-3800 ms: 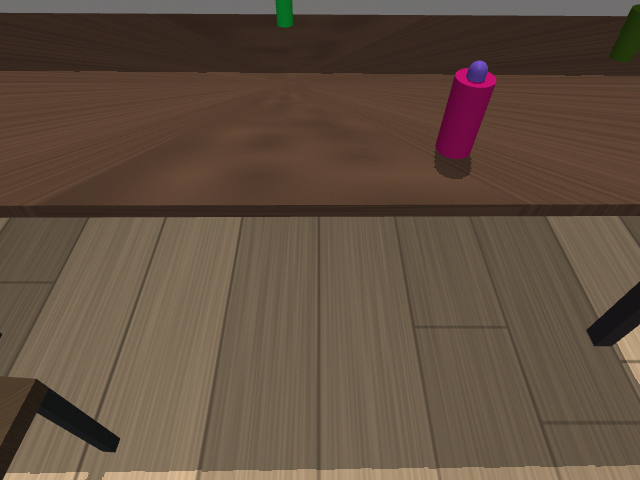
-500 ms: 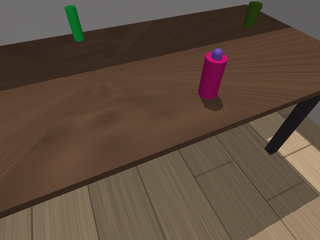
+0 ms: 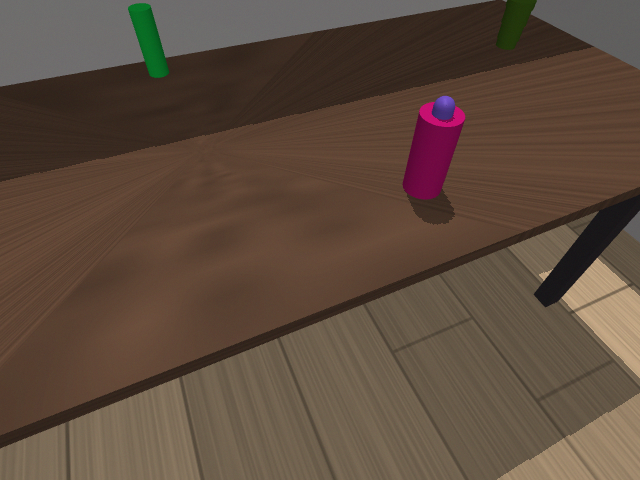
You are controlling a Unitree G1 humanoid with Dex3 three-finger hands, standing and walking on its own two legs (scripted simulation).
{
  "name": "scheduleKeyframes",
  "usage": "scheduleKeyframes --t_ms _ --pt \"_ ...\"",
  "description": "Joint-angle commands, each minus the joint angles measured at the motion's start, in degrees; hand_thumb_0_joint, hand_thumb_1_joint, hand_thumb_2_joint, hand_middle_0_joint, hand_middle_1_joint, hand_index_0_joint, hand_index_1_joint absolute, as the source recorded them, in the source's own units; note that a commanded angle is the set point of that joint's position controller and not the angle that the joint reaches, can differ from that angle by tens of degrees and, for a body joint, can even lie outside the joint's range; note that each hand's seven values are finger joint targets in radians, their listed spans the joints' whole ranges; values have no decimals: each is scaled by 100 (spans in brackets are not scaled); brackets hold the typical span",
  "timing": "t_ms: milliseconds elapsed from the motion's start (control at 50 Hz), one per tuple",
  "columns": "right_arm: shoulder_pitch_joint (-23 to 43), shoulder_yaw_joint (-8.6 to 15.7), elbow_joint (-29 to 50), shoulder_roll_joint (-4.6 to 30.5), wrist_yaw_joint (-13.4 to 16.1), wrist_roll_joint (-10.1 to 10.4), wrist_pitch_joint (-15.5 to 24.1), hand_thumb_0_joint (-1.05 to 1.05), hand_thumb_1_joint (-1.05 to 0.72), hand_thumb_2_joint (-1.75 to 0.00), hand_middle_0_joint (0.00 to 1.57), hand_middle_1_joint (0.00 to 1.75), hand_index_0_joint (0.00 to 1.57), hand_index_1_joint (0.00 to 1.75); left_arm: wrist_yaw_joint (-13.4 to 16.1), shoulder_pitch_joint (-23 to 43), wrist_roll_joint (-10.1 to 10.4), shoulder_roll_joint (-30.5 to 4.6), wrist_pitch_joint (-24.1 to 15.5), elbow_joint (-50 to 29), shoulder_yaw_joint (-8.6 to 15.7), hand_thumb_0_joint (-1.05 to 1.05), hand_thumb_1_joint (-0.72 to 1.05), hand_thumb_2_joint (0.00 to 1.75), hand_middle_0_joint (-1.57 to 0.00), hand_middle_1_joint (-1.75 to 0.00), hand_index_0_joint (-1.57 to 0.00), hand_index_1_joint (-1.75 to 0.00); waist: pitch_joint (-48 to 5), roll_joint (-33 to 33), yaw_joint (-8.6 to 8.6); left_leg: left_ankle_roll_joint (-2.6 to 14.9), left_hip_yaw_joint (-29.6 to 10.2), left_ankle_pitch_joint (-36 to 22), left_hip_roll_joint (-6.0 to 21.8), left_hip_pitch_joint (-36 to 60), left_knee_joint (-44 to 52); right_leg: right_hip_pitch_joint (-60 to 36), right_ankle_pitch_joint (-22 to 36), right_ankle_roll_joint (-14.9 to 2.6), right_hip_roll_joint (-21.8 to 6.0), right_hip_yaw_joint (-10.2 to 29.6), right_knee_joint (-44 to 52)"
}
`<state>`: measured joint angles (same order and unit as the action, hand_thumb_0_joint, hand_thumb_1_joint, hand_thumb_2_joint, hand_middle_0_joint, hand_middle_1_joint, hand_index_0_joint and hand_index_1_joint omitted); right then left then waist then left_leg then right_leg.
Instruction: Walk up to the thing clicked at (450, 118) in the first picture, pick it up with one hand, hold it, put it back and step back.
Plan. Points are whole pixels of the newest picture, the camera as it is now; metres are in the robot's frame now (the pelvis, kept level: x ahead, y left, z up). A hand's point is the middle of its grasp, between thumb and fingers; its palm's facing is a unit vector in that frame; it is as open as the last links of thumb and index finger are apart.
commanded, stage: stand
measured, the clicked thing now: (433, 146) +0.63 -0.19 +0.06
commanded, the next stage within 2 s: none
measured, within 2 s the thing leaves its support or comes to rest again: neither
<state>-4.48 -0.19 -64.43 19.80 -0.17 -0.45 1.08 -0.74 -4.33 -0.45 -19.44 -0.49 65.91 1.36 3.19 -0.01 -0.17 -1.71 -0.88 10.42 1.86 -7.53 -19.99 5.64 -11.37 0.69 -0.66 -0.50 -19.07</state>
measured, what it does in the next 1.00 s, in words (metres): stands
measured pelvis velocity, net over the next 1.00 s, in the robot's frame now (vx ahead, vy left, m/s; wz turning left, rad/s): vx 0.00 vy -0.01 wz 0.00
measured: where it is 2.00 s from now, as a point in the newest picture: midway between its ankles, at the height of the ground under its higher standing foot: outside the picture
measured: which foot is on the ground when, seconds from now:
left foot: down 0.00-1.00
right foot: down 0.00-1.00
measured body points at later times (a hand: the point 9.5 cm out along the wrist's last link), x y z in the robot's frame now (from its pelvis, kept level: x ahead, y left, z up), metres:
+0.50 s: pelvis +0.00 +0.00 +0.00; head +0.01 +0.00 +0.45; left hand +0.07 +0.30 -0.13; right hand +0.08 -0.31 -0.13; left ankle +0.01 +0.14 -0.75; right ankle -0.01 -0.13 -0.75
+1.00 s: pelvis +0.00 -0.01 +0.00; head +0.00 -0.01 +0.45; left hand +0.07 +0.30 -0.13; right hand +0.07 -0.31 -0.13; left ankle +0.01 +0.14 -0.75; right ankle -0.01 -0.13 -0.75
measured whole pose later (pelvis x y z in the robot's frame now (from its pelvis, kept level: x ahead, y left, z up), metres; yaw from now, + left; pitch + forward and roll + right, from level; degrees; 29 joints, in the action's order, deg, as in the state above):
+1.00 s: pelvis +0.00 -0.01 +0.00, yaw +0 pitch -2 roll +0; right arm -6.2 -0.4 -65.0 20.3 -0.7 -0.4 0.4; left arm -0.5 -6.7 -0.5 -20.3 -0.9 64.9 -0.2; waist 2.9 0.3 0.1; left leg -2.2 -0.7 9.2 2.2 -6.8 -18.3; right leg 5.6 -10.8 0.2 -0.3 -0.3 -18.7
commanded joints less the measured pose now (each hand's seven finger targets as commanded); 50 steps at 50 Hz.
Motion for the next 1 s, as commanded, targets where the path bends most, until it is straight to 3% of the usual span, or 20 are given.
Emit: scheduleKeyframes --t_ms 0,120,280,480,600,840,980 --pt "223 271 316 1239 76 4 88 0 -90 -90 20 30 20 30 108 170 2 -1236 -153 -343 178 0 90 90 -20 -30 -20 -30 -657 33 21 255 -390 -1376 601 276 258 -183 1332 -139 -685 436 233" --pt "277 256 293 1207 53 -8 65 0 -90 -90 20 30 20 30 110 230 5 -1259 -143 -370 141 0 90 90 -20 -30 -20 -30 -486 40 36 200 -394 -964 567 149 409 -58 829 -144 -661 432 346" --pt "296 249 274 1234 36 11 56 0 -90 -90 20 30 20 30 121 140 6 -1278 -151 -400 106 0 90 90 -20 -30 -20 -30 -560 -13 18 213 -379 -1081 584 298 365 -31 958 -159 -682 447 353" --pt "147 237 247 1250 28 0 40 0 -90 -90 20 30 20 30 121 74 1 -1327 -158 -415 98 0 90 90 -20 -30 -20 -30 -457 15 41 224 -383 -710 553 176 399 45 696 -151 -687 490 432" --pt "127 229 250 1258 35 1 51 0 -90 -90 20 30 20 30 115 38 4 -1335 -147 -434 100 0 90 90 -20 -30 -20 -30 -504 59 18 230 -389 -871 582 222 396 11 798 -179 -693 502 376" --pt "30 219 239 1232 28 -11 45 0 -90 -90 20 30 20 30 105 -14 12 -1359 -129 -442 83 0 90 90 -20 -30 -20 -30 -305 37 39 186 -396 -504 541 109 481 198 386 -180 -639 507 424" --pt "34 228 266 1236 33 1 48 0 -90 -90 20 30 20 30 116 -52 -6 -1348 -151 -457 77 0 90 90 -20 -30 -20 -30 -434 -32 26 230 -385 -721 567 192 408 63 711 -171 -670 511 392"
